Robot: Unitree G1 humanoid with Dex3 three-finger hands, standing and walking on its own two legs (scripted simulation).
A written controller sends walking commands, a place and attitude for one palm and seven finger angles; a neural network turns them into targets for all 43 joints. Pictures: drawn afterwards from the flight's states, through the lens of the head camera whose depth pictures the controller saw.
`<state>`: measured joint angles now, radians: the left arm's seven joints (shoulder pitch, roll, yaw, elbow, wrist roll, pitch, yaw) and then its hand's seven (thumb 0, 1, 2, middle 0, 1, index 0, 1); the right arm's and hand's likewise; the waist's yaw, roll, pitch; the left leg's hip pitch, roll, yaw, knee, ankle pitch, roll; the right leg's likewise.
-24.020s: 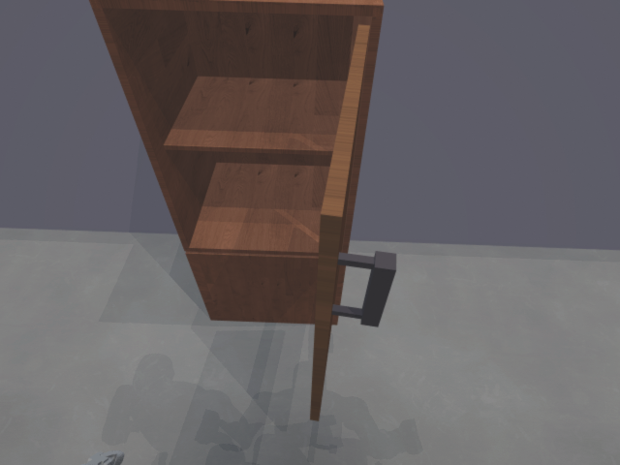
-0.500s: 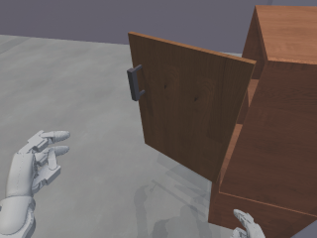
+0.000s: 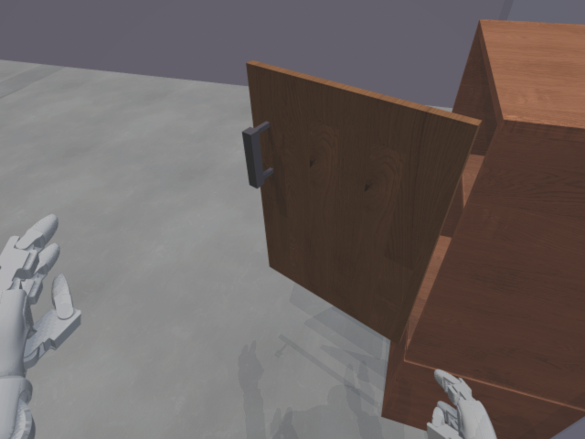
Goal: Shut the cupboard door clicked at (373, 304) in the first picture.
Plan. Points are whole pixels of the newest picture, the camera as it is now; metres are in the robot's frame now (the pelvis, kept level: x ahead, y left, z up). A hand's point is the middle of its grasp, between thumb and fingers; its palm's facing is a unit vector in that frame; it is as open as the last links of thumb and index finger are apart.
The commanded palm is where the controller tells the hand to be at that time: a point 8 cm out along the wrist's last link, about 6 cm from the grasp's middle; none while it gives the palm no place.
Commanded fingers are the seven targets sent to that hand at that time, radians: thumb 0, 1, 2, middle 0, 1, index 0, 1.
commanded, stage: step back with the hand held close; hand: left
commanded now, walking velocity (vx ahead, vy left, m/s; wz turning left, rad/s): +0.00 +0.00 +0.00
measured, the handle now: (260, 154) +0.63 +0.15 +0.08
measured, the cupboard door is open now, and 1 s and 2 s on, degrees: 70 70 70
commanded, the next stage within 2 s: stop stepping back and stand still in 1.50 s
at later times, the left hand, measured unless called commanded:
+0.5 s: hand (64, 306) +0.20 +0.28 +0.15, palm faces +0.34 -0.79 -0.51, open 7.4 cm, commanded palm +0.14 +0.32 +0.17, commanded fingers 0.00 0.90 0.90 -0.20 -0.30 -0.20 -0.30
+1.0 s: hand out of the picture +0.10 +0.29 +0.16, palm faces +0.48 -0.74 -0.47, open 7.4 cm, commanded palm +0.04 +0.32 +0.17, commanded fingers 0.00 0.90 0.90 -0.20 -0.30 -0.20 -0.30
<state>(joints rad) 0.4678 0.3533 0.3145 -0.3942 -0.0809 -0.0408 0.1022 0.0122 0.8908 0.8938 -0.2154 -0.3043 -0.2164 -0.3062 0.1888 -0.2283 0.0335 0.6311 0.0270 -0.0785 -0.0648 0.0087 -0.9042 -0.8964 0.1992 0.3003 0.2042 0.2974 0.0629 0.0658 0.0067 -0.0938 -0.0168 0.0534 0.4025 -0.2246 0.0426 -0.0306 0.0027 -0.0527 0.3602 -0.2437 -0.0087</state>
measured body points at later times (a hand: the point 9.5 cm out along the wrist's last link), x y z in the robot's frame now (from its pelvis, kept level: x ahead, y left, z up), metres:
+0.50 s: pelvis -0.01 +0.02 -0.01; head +0.00 +0.01 +0.44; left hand +0.17 +0.32 +0.18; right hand +0.16 -0.23 -0.09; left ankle +0.00 +0.09 -0.74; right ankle -0.02 -0.11 -0.74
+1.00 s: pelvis -0.10 +0.02 -0.03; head -0.09 +0.03 +0.42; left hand +0.07 +0.33 +0.19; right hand +0.07 -0.21 -0.11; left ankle +0.00 +0.09 -0.74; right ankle -0.05 -0.12 -0.74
